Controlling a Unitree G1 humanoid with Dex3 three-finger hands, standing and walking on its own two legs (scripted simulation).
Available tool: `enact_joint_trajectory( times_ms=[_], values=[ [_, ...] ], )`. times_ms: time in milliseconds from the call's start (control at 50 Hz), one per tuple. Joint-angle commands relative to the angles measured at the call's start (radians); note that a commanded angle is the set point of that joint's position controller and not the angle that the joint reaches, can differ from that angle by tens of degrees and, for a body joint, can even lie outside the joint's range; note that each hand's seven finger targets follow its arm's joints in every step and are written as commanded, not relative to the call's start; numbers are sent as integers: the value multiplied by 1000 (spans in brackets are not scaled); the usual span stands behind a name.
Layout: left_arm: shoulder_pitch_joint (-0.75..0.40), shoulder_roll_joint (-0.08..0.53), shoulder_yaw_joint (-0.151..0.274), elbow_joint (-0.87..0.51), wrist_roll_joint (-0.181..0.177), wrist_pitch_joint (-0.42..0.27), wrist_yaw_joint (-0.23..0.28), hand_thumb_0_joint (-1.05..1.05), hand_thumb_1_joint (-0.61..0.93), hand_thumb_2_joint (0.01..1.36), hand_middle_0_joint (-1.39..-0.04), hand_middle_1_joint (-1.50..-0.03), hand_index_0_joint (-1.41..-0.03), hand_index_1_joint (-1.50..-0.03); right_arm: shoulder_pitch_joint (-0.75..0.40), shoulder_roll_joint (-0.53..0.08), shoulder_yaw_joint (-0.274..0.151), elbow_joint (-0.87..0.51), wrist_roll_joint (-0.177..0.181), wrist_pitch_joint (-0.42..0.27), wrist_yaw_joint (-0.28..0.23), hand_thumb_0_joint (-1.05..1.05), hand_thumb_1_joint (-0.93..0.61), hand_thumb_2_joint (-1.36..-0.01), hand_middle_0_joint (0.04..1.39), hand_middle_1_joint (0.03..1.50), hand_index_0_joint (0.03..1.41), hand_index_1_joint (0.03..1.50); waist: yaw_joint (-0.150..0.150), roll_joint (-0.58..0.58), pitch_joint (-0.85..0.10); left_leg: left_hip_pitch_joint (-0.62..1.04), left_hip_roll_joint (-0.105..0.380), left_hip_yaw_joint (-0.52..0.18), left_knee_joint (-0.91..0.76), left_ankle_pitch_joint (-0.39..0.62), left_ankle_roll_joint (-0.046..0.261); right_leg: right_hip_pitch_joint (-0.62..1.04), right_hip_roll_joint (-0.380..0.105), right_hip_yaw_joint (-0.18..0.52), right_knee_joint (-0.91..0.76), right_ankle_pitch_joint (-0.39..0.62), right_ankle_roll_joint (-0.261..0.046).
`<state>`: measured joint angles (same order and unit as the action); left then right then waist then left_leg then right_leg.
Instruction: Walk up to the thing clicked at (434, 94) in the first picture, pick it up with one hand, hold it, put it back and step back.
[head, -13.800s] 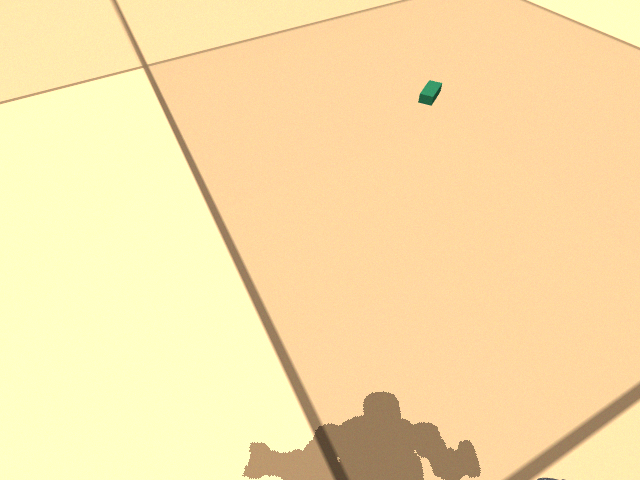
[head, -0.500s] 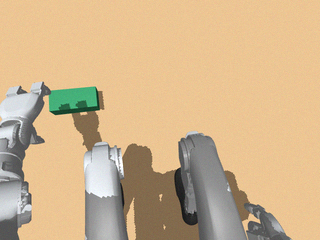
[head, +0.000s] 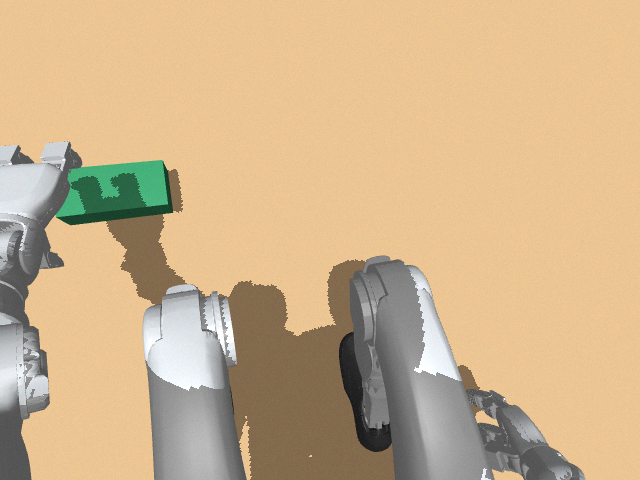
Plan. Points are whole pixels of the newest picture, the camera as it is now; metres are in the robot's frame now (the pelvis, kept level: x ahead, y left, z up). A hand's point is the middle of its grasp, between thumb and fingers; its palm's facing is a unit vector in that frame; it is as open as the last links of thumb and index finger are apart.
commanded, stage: rise first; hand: left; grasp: from above
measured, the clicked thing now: (116, 192) +0.51 +0.28 -0.31
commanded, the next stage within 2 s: approach in 1.94 s
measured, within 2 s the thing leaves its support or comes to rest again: neither
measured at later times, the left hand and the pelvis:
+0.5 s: hand (61, 210) +0.44 +0.31 -0.19, palm faces -0.47 -0.06 -0.88, open 14.1 cm; pelvis +0.00 +0.00 -0.01, yaw -1 degrees
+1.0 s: hand (65, 204) +0.45 +0.31 -0.19, palm faces -0.46 -0.06 -0.88, open 14.2 cm; pelvis +0.00 +0.00 -0.02, yaw -2 degrees
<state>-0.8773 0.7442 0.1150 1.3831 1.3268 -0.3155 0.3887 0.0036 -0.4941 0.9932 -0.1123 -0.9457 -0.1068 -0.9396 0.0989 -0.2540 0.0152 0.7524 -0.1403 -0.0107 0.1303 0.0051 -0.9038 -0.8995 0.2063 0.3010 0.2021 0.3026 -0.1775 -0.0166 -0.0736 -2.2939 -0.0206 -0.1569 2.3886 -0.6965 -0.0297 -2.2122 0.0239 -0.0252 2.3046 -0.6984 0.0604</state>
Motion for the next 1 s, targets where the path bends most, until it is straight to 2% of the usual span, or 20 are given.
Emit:
enact_joint_trajectory(
  times_ms=[0,60,100,140,200,260,280,340,400,420,440,580,680,700,720,780,880,900,960,980],
  values=[
    [-303,258,32,-125,-21,11,50,0,-511,986,-87,-969,-88,-966,206,-247,-82,-11,-5,-5,-13,0,-902,-900,200,300,200,300,-6,292,-683,582,3,112,-262,196,51,252,18,-127,-209,213,-91],
    [-295,251,26,-98,-26,21,50,0,-522,991,-86,-974,-86,-974,203,-244,-75,-11,-6,-7,-12,0,-905,-902,200,300,200,300,-12,270,-651,555,3,111,-255,184,54,248,18,-127,-210,207,-90],
    [-319,275,44,-113,-30,20,52,0,-522,995,-78,-986,-81,-982,213,-250,-69,-11,-11,-8,-10,0,-903,-900,200,300,200,300,-21,279,-679,547,2,114,-241,209,56,277,19,-126,-204,234,-87],
    [-318,286,48,-114,-32,25,53,0,-520,992,-74,-994,-80,-987,212,-252,-69,-12,-8,-7,-10,0,-902,-900,200,300,200,300,-11,294,-688,558,4,114,-243,212,53,269,18,-126,-196,233,-89],
    [-310,271,25,-77,-30,24,47,0,-539,1005,-73,-1000,-74,-998,210,-247,-62,-11,-10,-7,-9,0,-905,-902,200,300,200,300,-29,263,-651,515,1,115,-229,189,59,273,24,-126,-207,224,-89],
    [-319,311,52,-92,-37,19,48,0,-524,994,-77,-1000,-82,-994,214,-252,-53,-14,-17,-7,-8,0,-903,-901,200,300,200,300,-24,270,-655,495,0,120,-222,184,61,295,22,-122,-205,221,-86],
    [-304,303,49,-88,-34,19,51,0,-531,999,-75,-1005,-79,-1000,211,-249,-52,-13,-14,-6,-9,0,-905,-902,200,300,200,300,-12,280,-657,504,0,122,-223,189,59,292,23,-121,-206,224,-88],
    [-310,274,30,-81,-38,18,50,0,-526,994,-73,-1008,-79,-1001,215,-251,-52,-13,-14,-6,-8,0,-903,-901,200,300,200,300,-30,285,-656,527,2,112,-222,200,54,266,23,-129,-195,229,-90],
    [-313,303,47,-86,-36,15,54,0,-533,1004,-75,-999,-77,-996,225,-258,-48,-10,-18,-3,-7,0,-903,-901,200,300,200,300,-30,283,-669,523,2,113,-208,228,56,292,22,-127,-192,258,-86],
    [-318,312,55,-90,-39,14,56,0,-611,1084,-76,-948,-40,-985,229,-260,-48,-8,-17,-4,-6,0,-906,-901,200,300,200,300,-30,291,-672,530,3,111,-209,237,54,286,21,-129,-184,264,-87],
    [-317,308,47,-82,-35,15,56,0,-554,1025,-70,-997,-65,-1002,223,-262,-48,-8,-18,-3,-6,0,-903,-901,200,300,200,300,-28,305,-669,534,4,109,-215,234,51,273,21,-131,-178,258,-89],
    [-346,316,42,-64,-32,8,68,0,-553,1027,-78,-990,-70,-998,223,-265,-36,-5,-26,-4,-6,0,-903,-901,200,300,200,300,-42,284,-646,493,1,113,-202,188,57,274,26,-130,-194,228,-87],
    [-362,309,24,-54,-25,14,69,0,-564,1036,-74,-1000,-64,-1010,223,-266,-30,-6,-26,-7,-4,0,-906,-902,200,300,200,300,-58,307,-640,504,2,105,-203,201,54,264,27,-139,-183,238,-90],
    [-368,334,44,-58,-25,14,72,0,-556,1030,-78,-989,-69,-999,229,-272,-29,-7,-29,-7,-4,0,-904,-901,200,300,200,300,-57,311,-659,510,1,107,-197,211,54,275,26,-137,-180,248,-88],
    [-348,322,37,-43,-25,19,71,0,-561,1033,-75,-998,-66,-1008,231,-268,-26,-7,-31,-7,-3,0,-905,-902,200,300,200,300,-53,307,-653,521,3,108,-195,228,53,279,25,-136,-178,262,-87],
    [-367,316,29,-27,-26,20,69,0,-565,1038,-78,-989,-66,-1002,231,-273,-22,-8,-32,-8,-2,0,-906,-902,200,300,200,300,-72,314,-627,509,4,103,-196,218,52,265,25,-142,-176,255,-87],
    [-363,333,25,4,-19,16,69,0,-563,1034,-73,-1002,-65,-1010,218,-274,-12,-10,-34,-6,-4,0,-905,-901,200,300,200,300,-64,304,-621,490,3,104,-190,196,54,262,29,-142,-176,237,-89],
    [-373,332,23,12,-19,17,68,0,-563,1039,-74,-1001,-65,-1011,220,-273,-7,-10,-38,-8,-3,0,-905,-901,200,300,200,300,-83,296,-602,470,1,104,-184,188,57,267,29,-141,-182,235,-85],
    [-376,362,33,4,-17,16,71,0,-571,1041,-73,-997,-61,-1008,213,-278,-6,-11,-34,-8,-6,0,-905,-902,200,300,200,300,-62,324,-611,494,3,103,-194,190,52,252,29,-143,-176,230,-90],
    [-406,359,28,-12,-16,12,72,0,-572,1047,-71,-999,-59,-1011,219,-281,-1,-14,-40,-9,-6,0,-904,-901,200,300,200,300,-83,323,-625,490,5,99,-185,191,53,264,31,-148,-176,235,-87]
  ],
)
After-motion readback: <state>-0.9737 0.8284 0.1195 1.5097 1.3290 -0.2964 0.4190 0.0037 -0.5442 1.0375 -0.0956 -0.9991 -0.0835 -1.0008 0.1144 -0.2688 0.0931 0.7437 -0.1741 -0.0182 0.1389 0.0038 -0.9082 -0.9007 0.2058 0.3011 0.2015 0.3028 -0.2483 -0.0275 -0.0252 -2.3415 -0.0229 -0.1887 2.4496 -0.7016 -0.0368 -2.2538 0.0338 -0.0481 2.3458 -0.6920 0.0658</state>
